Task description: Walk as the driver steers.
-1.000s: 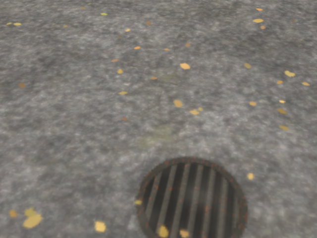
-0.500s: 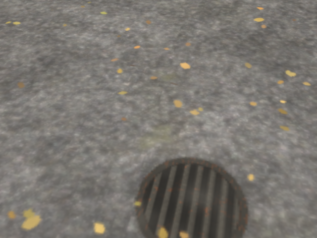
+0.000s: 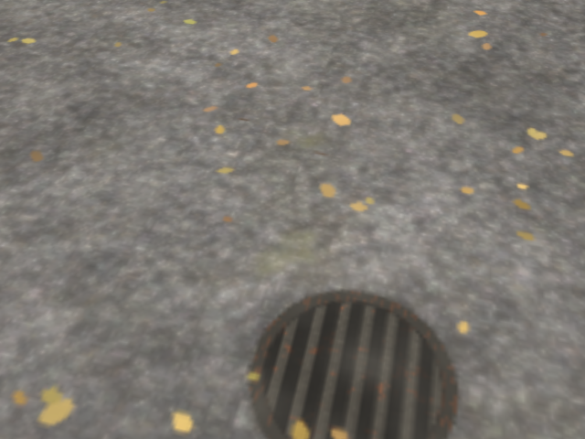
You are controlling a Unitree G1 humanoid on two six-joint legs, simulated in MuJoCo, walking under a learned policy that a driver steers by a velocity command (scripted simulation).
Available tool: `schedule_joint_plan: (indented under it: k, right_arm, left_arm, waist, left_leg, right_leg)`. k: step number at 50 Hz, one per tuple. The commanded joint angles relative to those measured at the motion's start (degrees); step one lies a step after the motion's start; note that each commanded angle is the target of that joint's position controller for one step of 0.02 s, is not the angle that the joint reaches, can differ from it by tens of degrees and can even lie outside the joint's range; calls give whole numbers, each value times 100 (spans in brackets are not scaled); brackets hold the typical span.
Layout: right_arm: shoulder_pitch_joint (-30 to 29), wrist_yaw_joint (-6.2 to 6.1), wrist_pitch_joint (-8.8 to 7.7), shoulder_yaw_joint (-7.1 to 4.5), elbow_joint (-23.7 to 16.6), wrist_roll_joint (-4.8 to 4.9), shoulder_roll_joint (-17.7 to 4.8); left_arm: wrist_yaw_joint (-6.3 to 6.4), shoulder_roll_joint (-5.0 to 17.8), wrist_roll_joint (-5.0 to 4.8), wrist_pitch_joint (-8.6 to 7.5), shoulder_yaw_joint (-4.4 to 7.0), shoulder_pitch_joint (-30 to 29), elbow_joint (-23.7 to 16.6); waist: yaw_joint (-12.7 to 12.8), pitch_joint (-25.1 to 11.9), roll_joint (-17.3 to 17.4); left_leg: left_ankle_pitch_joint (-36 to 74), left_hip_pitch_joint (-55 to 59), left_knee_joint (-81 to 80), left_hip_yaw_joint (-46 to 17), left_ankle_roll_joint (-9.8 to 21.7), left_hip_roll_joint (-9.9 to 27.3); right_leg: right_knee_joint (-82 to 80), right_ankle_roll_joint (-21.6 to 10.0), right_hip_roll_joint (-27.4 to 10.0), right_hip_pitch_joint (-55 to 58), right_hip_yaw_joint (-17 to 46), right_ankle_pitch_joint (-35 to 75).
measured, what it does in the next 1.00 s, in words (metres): walks ahead: left foot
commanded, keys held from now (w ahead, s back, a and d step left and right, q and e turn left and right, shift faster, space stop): no key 0.12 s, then w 0.88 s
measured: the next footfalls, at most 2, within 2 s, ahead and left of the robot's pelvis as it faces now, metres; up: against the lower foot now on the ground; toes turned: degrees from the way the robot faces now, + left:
left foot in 0.80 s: +0.39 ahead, +0.05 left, +0.00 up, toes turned +4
right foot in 1.34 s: +0.71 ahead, -0.13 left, +0.00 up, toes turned -1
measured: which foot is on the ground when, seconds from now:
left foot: down 0.00-0.42, up 0.44-0.78, down 0.80-1.00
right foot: down 0.00-0.82, up 0.84-1.00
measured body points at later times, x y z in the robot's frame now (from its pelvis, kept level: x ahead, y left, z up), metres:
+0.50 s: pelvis +0.07 -0.03 -0.01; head +0.08 -0.04 +0.44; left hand +0.03 +0.20 -0.16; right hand +0.02 -0.25 -0.17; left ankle +0.02 +0.08 -0.71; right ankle +0.00 -0.10 -0.74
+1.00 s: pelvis +0.34 +0.00 +0.00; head +0.35 +0.00 +0.44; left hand +0.38 +0.23 -0.15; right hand +0.34 -0.25 -0.15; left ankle +0.35 +0.05 -0.74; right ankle +0.30 -0.13 -0.66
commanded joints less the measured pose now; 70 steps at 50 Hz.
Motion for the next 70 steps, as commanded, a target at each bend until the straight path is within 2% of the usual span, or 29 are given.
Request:
schedule_joint_plan:
  k: [1,6,11,13,17,19,21,22,23,24,26,31,35,37,39,40,41,42,43,45,47,50,61,64,66,67,68,69,70]
  right_arm:
    - [452,-12,-17,-50,-16,0,-383]
    - [475,-13,-21,-50,-16,1,-370]
    - [571,39,71,-191,-124,-18,-594]
    - [765,70,43,-222,-177,-9,-582]
    - [1323,105,-35,-407,-101,-52,-926]
    - [885,125,-64,-435,-244,-27,-956]
    - [-64,154,-114,-411,-587,53,-791]
    - [-679,187,-210,-317,-924,92,-476]
    - [-817,230,-300,-290,-1131,-45,-427]
    - [-863,258,-334,-363,-1095,-212,-744]
    - [-519,349,-379,-354,-965,-145,-565]
    - [-1094,435,-258,-341,-1282,-137,-463]
    - [-1925,437,-217,-230,-1695,-66,-388]
    - [-1586,363,-210,-303,-1656,-46,-642]
    - [-280,278,-274,-457,-1252,-22,-946]
    - [503,231,-309,-551,-995,-80,-1128]
    - [1251,202,-329,-682,-881,-231,-1640]
    - [1130,273,-280,-716,-940,-199,-1821]
    - [365,313,-270,-680,-1039,-21,-1669]
    - [-307,331,-384,-469,-1092,-27,-943]
    - [-202,267,-487,-348,-948,-50,-671]
    - [232,222,-599,-324,-792,-37,-796]
    - [1442,180,-584,-243,-582,-42,-909]
    - [1274,128,-550,-283,-621,-102,-1085]
    - [1053,135,-533,-320,-674,-94,-1218]
    - [943,157,-531,-308,-731,-32,-1177]
    - [1059,198,-542,-204,-981,135,-761]
    - [1708,162,-479,-193,-972,276,-482]
    - [1215,133,-408,-345,-977,109,-1017]
  left_arm:
    - [11,345,0,-13,46,538,7]
    - [11,332,0,-16,47,561,9]
    - [-46,436,78,32,144,621,-139]
    - [-89,344,96,-15,135,529,-295]
    - [-217,276,164,-239,151,83,-652]
    - [-277,230,122,-325,173,338,-658]
    - [-256,201,60,-384,211,1397,-322]
    - [-186,652,54,-418,342,2130,-154]
    - [-161,1131,43,-388,495,2515,-16]
    - [-139,917,83,-355,460,2238,-91]
    - [-148,755,112,-379,394,1663,-296]
    - [-162,599,51,-514,270,1450,-312]
    - [-144,759,57,-570,243,1380,-304]
    - [-138,934,45,-618,266,1318,-290]
    - [-124,1109,27,-609,307,1164,-308]
    - [-142,1135,6,-593,315,1091,-333]
    - [-185,810,13,-574,249,1213,-478]
    - [-246,428,-170,-537,256,1719,-541]
    - [-247,824,-40,-497,343,1139,-710]
    - [-293,769,41,-510,376,393,-918]
    - [-348,535,170,-372,375,572,-874]
    - [-405,500,180,-227,399,260,-1025]
    - [-493,598,63,-241,354,-2346,-1962]
    - [-458,752,54,-328,405,-2253,-2043]
    - [-370,956,64,-414,515,-1164,-1728]
    - [-302,1177,151,-482,612,-199,-1455]
    - [-221,1763,337,-519,757,669,-1390]
    - [-299,2028,311,-448,823,590,-1423]
    - [-331,1555,164,-383,734,75,-1510]
  waist:
    - [-1,403,17]
    - [0,407,16]
    - [-15,782,114]
    - [-102,1082,211]
    - [-302,737,733]
    - [17,791,649]
    - [652,847,220]
    - [1008,801,-862]
    - [1031,943,-1597]
    - [806,1090,-659]
    - [382,858,-212]
    - [146,759,-467]
    - [186,882,-678]
    - [-40,575,-736]
    - [-646,-167,-661]
    - [-980,-547,-589]
    - [-1097,-1155,110]
    - [-651,-1698,1211]
    - [-438,-993,498]
    - [-141,184,-92]
    - [202,236,0]
    - [293,358,202]
    - [-341,571,405]
    - [-145,454,457]
    - [341,-111,489]
    - [750,-662,344]
    - [908,-1550,-383]
    - [572,-2142,-1180]
    - [435,-1508,-324]
  left_leg:
    - [566,154,-379,-728,70,689]
    - [607,165,-366,-722,71,691]
    - [-2736,-407,-271,-885,409,496]
    - [-3251,-434,-358,-1382,626,756]
    - [-3449,194,-1295,-2932,1237,1773]
    - [-3224,-570,-1233,-2717,1168,1706]
    - [-2618,-2126,-381,-1624,714,1004]
    - [-1957,-3102,1128,-513,341,182]
    - [-1711,-3907,2501,218,222,-73]
    - [-1664,-4068,3213,-37,262,216]
    - [-1096,-3791,3664,-183,239,417]
    - [-167,-3375,3266,253,103,291]
    - [298,-2163,1658,612,223,39]
    - [293,-1275,1431,717,447,-200]
    - [416,101,1026,602,673,-373]
    - [394,1173,744,342,775,-119]
    - [-843,2241,544,-1299,1010,1303]
    - [-1256,2839,-617,-4451,1823,2646]
    - [-1904,2055,-982,-4170,1739,2401]
    - [-1019,536,-1258,-2708,1388,1961]
    - [-171,-161,-1380,-1830,1129,1553]
    - [672,-232,-1498,-1236,1099,1353]
    - [2603,1229,-1291,-639,875,1241]
    - [3710,1666,-703,-765,867,1388]
    - [4712,1500,491,-696,705,1226]
    - [3977,787,1627,-550,604,980]
    - [1729,-730,3482,-282,431,490]
    - [-2011,-2089,4998,-252,348,-225]
    - [-1459,-2362,5311,-649,417,200]
  right_leg:
    - [-433,-183,-555,-574,488,694]
    - [-430,-183,-557,-560,485,722]
    - [-56,-486,-210,-1177,430,-2129]
    - [245,-573,-206,-1692,528,-2316]
    - [1404,-473,32,-2010,-204,-994]
    - [1090,-548,-42,-1217,-164,-930]
    - [-23,-672,-85,704,156,-780]
    - [-977,-928,-1015,1476,1750,-1732]
    - [-1541,-1259,-2031,1948,3096,-1443]
    - [-1342,-1302,-2085,1734,2904,-739]
    - [-1309,-1144,-1758,1496,2147,316]
    - [-1314,-926,-1126,934,781,2675]
    - [-1303,-862,-1000,259,339,3751]
    - [-746,-791,-1117,367,213,5348]
    - [823,-655,-1093,509,66,6092]
    - [1961,-599,-927,-30,-23,5237]
    - [3799,-565,-545,-1017,-224,2665]
    - [5925,-427,500,-2486,-9,-1249]
    - [6072,-536,48,-2969,448,-741]
    - [5403,-571,-393,-2893,356,-64]
    - [4828,-472,-574,-2289,354,-12]
    - [4234,-318,-630,-2466,147,153]
    - [1345,-209,-334,-3066,-443,1572]
    - [966,-362,-153,-2696,-385,977]
    - [545,-521,168,-1223,-468,749]
    - [320,-663,-100,211,-245,1031]
    - [227,-1005,-1680,1916,1497,444]
    - [-348,-1555,-2841,2612,3570,485]
    - [-520,-1370,-2484,1860,3221,-100]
